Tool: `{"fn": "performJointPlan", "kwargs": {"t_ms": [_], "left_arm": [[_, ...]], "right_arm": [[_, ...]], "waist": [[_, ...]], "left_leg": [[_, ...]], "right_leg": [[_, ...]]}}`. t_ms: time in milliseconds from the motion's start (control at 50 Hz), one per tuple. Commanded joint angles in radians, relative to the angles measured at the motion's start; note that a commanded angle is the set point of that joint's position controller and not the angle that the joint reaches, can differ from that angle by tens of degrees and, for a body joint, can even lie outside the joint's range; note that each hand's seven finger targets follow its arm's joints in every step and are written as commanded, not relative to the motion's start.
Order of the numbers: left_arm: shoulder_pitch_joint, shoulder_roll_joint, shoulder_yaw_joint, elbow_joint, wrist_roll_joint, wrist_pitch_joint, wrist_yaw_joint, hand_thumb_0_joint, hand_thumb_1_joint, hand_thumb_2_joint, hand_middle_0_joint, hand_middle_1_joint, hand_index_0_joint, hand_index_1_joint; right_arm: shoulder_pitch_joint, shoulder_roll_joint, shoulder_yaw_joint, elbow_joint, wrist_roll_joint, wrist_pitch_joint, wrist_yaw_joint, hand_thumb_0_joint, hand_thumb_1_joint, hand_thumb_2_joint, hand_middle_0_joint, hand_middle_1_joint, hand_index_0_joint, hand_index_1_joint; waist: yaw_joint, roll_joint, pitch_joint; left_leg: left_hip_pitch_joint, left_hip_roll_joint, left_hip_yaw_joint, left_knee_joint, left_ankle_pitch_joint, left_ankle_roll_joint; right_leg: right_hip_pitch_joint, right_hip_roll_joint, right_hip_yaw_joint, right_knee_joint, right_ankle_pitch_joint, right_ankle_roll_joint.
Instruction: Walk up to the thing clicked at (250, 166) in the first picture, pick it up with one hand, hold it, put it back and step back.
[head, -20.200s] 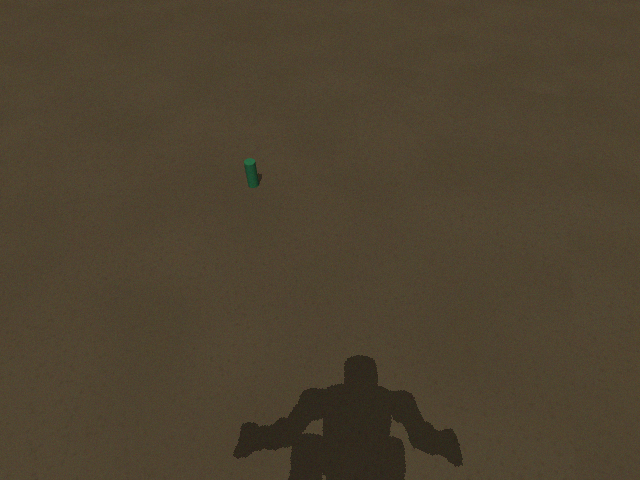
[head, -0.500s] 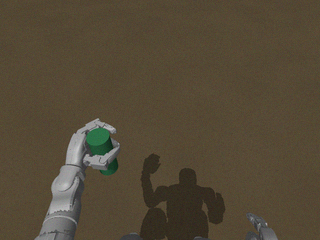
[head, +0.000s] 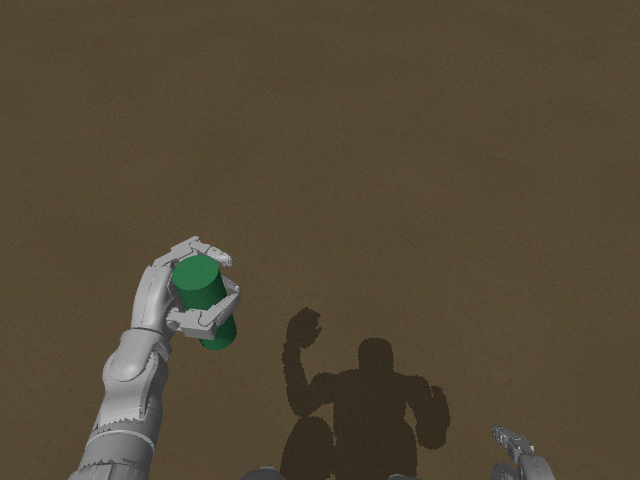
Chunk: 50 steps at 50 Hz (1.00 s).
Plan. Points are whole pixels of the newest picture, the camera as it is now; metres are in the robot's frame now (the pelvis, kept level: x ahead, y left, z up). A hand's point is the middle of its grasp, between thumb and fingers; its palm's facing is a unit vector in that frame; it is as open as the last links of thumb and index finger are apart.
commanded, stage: crouch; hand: left
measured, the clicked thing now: (208, 305) +0.32 +0.17 +0.02
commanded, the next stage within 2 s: lower in 2.00 s
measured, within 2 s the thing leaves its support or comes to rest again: neither
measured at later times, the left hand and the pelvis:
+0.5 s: hand (220, 324) +0.32 +0.16 -0.03, palm faces -0.07 -1.00 +0.03, open 7.5 cm; pelvis -0.01 +0.00 -0.04, yaw +0 degrees
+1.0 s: hand (245, 373) +0.34 +0.17 -0.28, palm faces -0.06 -1.00 -0.02, open 7.5 cm; pelvis -0.06 +0.00 -0.25, yaw -2 degrees
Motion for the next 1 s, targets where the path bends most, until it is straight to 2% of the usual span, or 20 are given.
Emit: {"fn": "performJointPlan", "kwargs": {"t_ms": [0,40,100,160,200,300,360,420,480,500,540,600,720,780,800,820,880,900,940,980], "left_arm": [[-0.261,0.130,0.058,-0.278,-0.031,-0.083,0.009,0.000,0.386,1.131,-1.252,-1.335,-1.269,-1.321],[-0.319,0.160,0.075,-0.333,-0.035,-0.091,0.011,0.000,0.370,1.126,-1.238,-1.327,-1.254,-1.314],[-0.296,0.126,0.052,-0.296,-0.033,-0.085,0.011,0.000,0.414,1.184,-1.216,-1.282,-1.223,-1.277],[-0.286,0.140,0.063,-0.240,-0.018,-0.086,0.013,0.000,0.429,1.199,-1.258,-1.327,-1.269,-1.317],[-0.280,0.114,0.051,-0.197,-0.016,-0.093,0.007,0.000,0.433,1.198,-1.270,-1.338,-1.286,-1.324],[-0.274,0.116,0.081,-0.091,-0.022,-0.138,-0.007,0.000,0.385,1.200,-1.288,-1.372,-1.312,-1.351],[-0.333,0.111,0.077,-0.055,-0.016,-0.194,-0.015,0.000,0.370,1.198,-1.283,-1.374,-1.309,-1.353],[-0.356,0.136,0.109,0.007,-0.008,-0.251,-0.020,0.000,0.365,1.208,-1.281,-1.386,-1.308,-1.365],[-0.391,0.113,0.088,0.064,-0.006,-0.322,-0.035,0.000,0.354,1.202,-1.293,-1.394,-1.322,-1.370],[-0.397,0.152,0.132,0.086,-0.007,-0.344,-0.034,0.000,0.359,1.207,-1.292,-1.394,-1.321,-1.371],[-0.412,0.124,0.101,0.096,-0.008,-0.388,-0.045,0.000,0.357,1.218,-1.297,-1.405,-1.322,-1.385],[-0.436,0.152,0.120,0.124,0.000,-0.430,-0.043,0.000,0.354,1.216,-1.300,-1.399,-1.323,-1.381],[-0.471,0.177,0.137,0.125,0.011,-0.463,-0.033,0.000,0.406,1.256,-1.318,-1.417,-1.335,-1.404],[-0.493,0.189,0.158,0.137,0.013,-0.463,-0.025,0.000,0.449,1.266,-1.312,-1.419,-1.330,-1.405],[-0.544,0.177,0.141,0.124,0.016,-0.465,-0.019,0.000,0.476,1.278,-1.307,-1.413,-1.321,-1.402],[-0.552,0.194,0.164,0.132,0.021,-0.468,-0.015,0.000,0.489,1.286,-1.315,-1.422,-1.328,-1.411],[-0.572,0.198,0.166,0.178,0.031,-0.473,-0.021,0.000,0.494,1.278,-1.318,-1.422,-1.334,-1.409],[-0.578,0.221,0.195,0.192,0.031,-0.477,-0.019,0.000,0.495,1.274,-1.308,-1.414,-1.323,-1.401],[-0.615,0.188,0.168,0.225,0.039,-0.485,-0.020,0.000,0.508,1.271,-1.323,-1.413,-1.335,-1.401],[-0.643,0.215,0.197,0.261,0.045,-0.496,-0.015,0.000,0.488,1.259,-1.327,-1.407,-1.338,-1.397]], "right_arm": [[-0.049,-0.135,-0.051,-0.137,-0.002,-0.045,-0.010,0.000,-0.906,-0.899,0.200,0.300,0.200,0.300],[-0.040,-0.134,-0.050,-0.131,-0.004,-0.048,-0.012,0.000,-0.907,-0.900,0.200,0.300,0.200,0.300],[-0.036,-0.130,-0.048,-0.125,-0.006,-0.046,-0.018,0.000,-0.878,-0.900,0.200,0.300,0.200,0.300],[-0.040,-0.138,-0.055,-0.118,-0.009,-0.047,-0.015,0.000,-0.889,-0.902,0.200,0.300,0.200,0.300],[-0.049,-0.132,-0.054,-0.119,-0.011,-0.044,-0.011,0.000,-0.887,-0.900,0.200,0.300,0.200,0.300],[-0.033,-0.140,-0.062,-0.104,-0.019,-0.052,0.001,0.000,-0.891,-0.899,0.200,0.300,0.200,0.300],[-0.030,-0.138,-0.064,-0.096,-0.027,-0.055,0.010,0.000,-0.892,-0.899,0.200,0.299,0.200,0.299],[-0.017,-0.143,-0.069,-0.091,-0.037,-0.065,0.023,0.000,-0.894,-0.899,0.200,0.299,0.200,0.299],[-0.016,-0.152,-0.073,-0.096,-0.048,-0.073,0.035,0.000,-0.894,-0.897,0.200,0.299,0.200,0.299],[-0.017,-0.157,-0.072,-0.097,-0.050,-0.077,0.036,0.000,-0.893,-0.897,0.200,0.299,0.200,0.299],[-0.021,-0.161,-0.069,-0.100,-0.056,-0.085,0.047,0.000,-0.898,-0.899,0.200,0.299,0.200,0.299],[-0.030,-0.171,-0.069,-0.103,-0.060,-0.088,0.052,0.000,-0.893,-0.898,0.200,0.299,0.200,0.299],[-0.012,-0.201,-0.073,-0.085,-0.073,-0.075,0.067,0.000,-0.895,-0.902,0.200,0.300,0.200,0.300],[-0.033,-0.195,-0.073,-0.076,-0.082,-0.067,0.076,0.000,-0.898,-0.902,0.200,0.300,0.200,0.300],[-0.032,-0.195,-0.076,-0.073,-0.084,-0.065,0.081,0.000,-0.897,-0.903,0.200,0.300,0.200,0.300],[-0.024,-0.196,-0.077,-0.063,-0.086,-0.061,0.084,0.000,-0.900,-0.904,0.200,0.300,0.200,0.300],[-0.031,-0.202,-0.074,-0.050,-0.092,-0.057,0.097,0.000,-0.903,-0.904,0.200,0.300,0.200,0.300],[-0.038,-0.203,-0.071,-0.051,-0.094,-0.057,0.100,0.000,-0.903,-0.904,0.200,0.300,0.200,0.300],[-0.038,-0.200,-0.066,-0.041,-0.101,-0.054,0.108,0.000,-0.902,-0.904,0.200,0.300,0.200,0.300],[-0.043,-0.200,-0.061,-0.037,-0.108,-0.055,0.114,0.000,-0.902,-0.904,0.200,0.300,0.200,0.300]], "waist": [[0.014,0.016,-0.282],[0.005,0.015,-0.311],[-0.007,-0.008,-0.285],[-0.004,-0.018,-0.245],[-0.007,-0.023,-0.206],[-0.009,-0.048,-0.232],[-0.028,-0.037,-0.245],[-0.025,-0.008,-0.299],[-0.046,-0.009,-0.361],[-0.036,0.003,-0.382],[-0.038,0.024,-0.466],[-0.029,0.069,-0.528],[-0.031,0.074,-0.707],[-0.027,0.075,-0.706],[-0.046,0.061,-0.709],[-0.050,0.050,-0.728],[-0.064,0.054,-0.739],[-0.050,0.055,-0.739],[-0.068,0.064,-0.748],[-0.064,0.051,-0.721]], "left_leg": [[0.161,-0.034,0.000,-0.128,0.158,0.017],[0.168,-0.033,0.000,-0.111,0.203,0.021],[0.164,-0.035,0.007,-0.100,0.222,0.026],[0.130,-0.034,0.004,-0.103,0.181,0.027],[0.092,-0.035,0.007,-0.097,0.138,0.029],[0.023,-0.035,0.004,-0.022,0.156,0.033],[-0.050,-0.037,0.003,0.040,0.103,0.034],[-0.133,-0.039,-0.008,0.124,0.070,0.034],[-0.231,-0.040,-0.018,0.234,0.030,0.032],[-0.279,-0.042,-0.025,0.276,0.014,0.031],[-0.331,-0.041,-0.034,0.361,0.034,0.032],[-0.436,-0.042,-0.049,0.445,-0.011,0.024],[-0.542,-0.034,-0.066,0.645,0.116,0.026],[-0.649,-0.037,-0.062,0.711,0.046,0.028],[-0.690,-0.036,-0.059,0.738,0.015,0.031],[-0.720,-0.035,-0.060,0.768,0.006,0.034],[-0.791,-0.035,-0.064,0.837,-0.028,0.033],[-0.801,-0.034,-0.065,0.852,-0.038,0.032],[-0.847,-0.034,-0.064,0.902,-0.051,0.030],[-0.926,-0.035,-0.055,0.950,-0.098,0.030]], "right_leg": [[0.076,0.033,-0.015,-0.125,0.200,-0.031],[0.091,0.031,-0.008,-0.119,0.251,-0.025],[0.082,0.026,-0.002,-0.124,0.285,-0.019],[0.050,0.027,-0.004,-0.122,0.238,-0.022],[0.017,0.025,-0.003,-0.119,0.199,-0.024],[-0.030,0.023,-0.001,-0.050,0.222,-0.024],[-0.118,0.022,0.007,0.006,0.177,-0.026],[-0.222,0.025,0.008,0.096,0.130,-0.031],[-0.356,0.028,0.004,0.208,0.085,-0.035],[-0.404,0.030,0.002,0.254,0.061,-0.036],[-0.488,0.027,0.003,0.341,0.064,-0.038],[-0.614,0.027,-0.004,0.451,0.003,-0.047],[-0.787,0.037,-0.019,0.651,0.077,-0.050],[-0.847,0.037,-0.005,0.704,0.025,-0.049],[-0.863,0.037,0.004,0.711,0.007,-0.046],[-0.877,0.037,0.005,0.733,0.002,-0.045],[-0.959,0.038,-0.009,0.813,-0.029,-0.048],[-0.990,0.040,-0.017,0.842,-0.044,-0.051],[-1.049,0.041,-0.024,0.895,-0.057,-0.053],[-1.092,0.041,-0.022,0.930,-0.096,-0.052]]}}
